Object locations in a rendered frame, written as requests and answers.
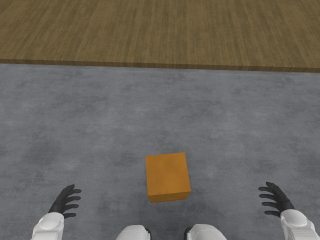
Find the robot left forearm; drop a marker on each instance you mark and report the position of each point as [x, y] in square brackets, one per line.
[50, 227]

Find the left robot thigh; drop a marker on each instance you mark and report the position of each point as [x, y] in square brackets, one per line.
[134, 232]

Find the robot right forearm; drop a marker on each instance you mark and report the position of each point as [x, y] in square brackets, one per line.
[296, 226]

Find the robot thigh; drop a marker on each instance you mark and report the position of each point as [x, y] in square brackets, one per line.
[205, 232]
[134, 232]

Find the left robot hand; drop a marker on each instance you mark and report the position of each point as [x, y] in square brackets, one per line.
[59, 206]

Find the right robot hand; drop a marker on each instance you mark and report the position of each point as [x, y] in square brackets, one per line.
[282, 202]

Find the carton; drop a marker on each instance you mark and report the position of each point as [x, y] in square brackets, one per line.
[167, 177]

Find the right robot thigh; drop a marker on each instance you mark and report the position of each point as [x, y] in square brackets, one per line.
[205, 232]

